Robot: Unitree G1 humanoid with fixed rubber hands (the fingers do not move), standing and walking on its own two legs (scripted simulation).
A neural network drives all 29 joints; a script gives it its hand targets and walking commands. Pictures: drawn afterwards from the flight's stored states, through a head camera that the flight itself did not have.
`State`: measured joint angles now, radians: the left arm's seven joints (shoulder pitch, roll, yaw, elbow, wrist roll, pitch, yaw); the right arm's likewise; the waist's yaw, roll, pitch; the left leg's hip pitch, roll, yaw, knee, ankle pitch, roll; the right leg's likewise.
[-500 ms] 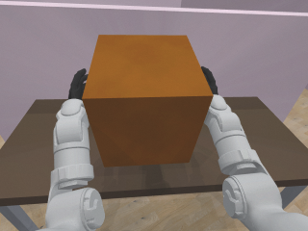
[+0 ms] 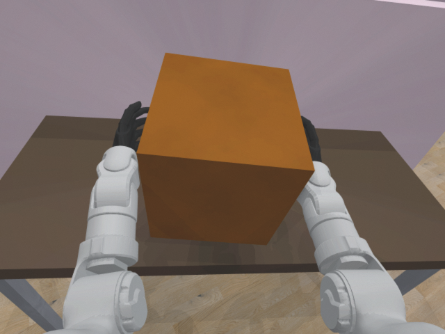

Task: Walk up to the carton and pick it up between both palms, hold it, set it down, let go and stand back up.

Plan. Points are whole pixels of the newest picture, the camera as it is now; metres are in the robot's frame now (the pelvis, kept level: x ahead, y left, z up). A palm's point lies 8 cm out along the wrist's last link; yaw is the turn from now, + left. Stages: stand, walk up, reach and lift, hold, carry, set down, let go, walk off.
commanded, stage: set down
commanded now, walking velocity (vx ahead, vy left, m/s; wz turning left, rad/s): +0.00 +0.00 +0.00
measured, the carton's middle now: (218, 154) +0.42 +0.00 +0.12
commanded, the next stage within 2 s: none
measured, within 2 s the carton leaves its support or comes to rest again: neither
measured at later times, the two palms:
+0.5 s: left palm (129, 150) +0.41 +0.17 +0.13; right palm (301, 166) +0.38 -0.16 +0.13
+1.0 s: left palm (132, 154) +0.43 +0.17 +0.11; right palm (296, 173) +0.39 -0.16 +0.10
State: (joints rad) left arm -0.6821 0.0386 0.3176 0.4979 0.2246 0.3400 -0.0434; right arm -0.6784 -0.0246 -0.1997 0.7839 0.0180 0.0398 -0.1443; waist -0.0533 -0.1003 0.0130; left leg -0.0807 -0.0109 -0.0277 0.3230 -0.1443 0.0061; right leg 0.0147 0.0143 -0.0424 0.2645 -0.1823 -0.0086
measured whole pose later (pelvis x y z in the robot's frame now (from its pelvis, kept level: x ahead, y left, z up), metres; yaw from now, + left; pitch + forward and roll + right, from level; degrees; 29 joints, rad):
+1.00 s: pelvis +0.02 +0.01 +0.00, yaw -2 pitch -1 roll -1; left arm -0.78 0.09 0.37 0.88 0.23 0.10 -0.08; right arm -0.68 0.08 -0.45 0.87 -0.22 -0.07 -0.13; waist -0.02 -0.08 0.00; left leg -0.14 -0.01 0.01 0.31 -0.16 0.01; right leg -0.05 0.01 -0.01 0.25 -0.18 0.00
